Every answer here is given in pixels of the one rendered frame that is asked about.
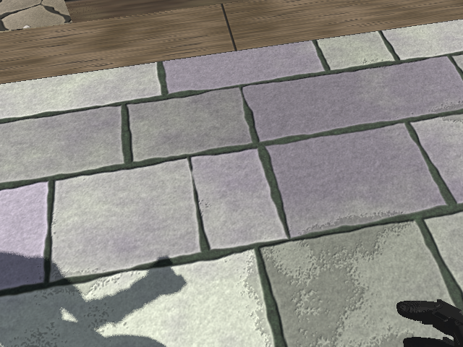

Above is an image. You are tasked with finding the robot right hand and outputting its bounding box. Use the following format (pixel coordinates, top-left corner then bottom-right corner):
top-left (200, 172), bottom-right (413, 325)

top-left (396, 299), bottom-right (463, 347)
